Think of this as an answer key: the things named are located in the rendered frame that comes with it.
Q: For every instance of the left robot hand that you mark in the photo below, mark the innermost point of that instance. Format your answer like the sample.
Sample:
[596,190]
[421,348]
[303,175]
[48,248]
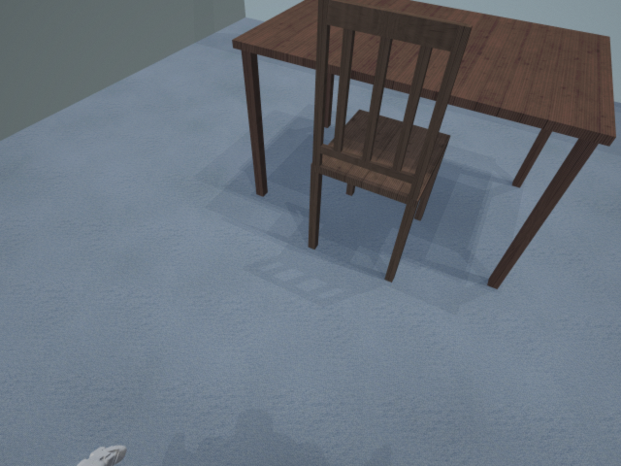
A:
[105,456]

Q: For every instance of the chair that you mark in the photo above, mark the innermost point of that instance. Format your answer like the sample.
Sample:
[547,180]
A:
[392,158]

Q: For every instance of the table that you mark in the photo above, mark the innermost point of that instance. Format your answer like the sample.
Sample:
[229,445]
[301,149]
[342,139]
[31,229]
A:
[553,78]

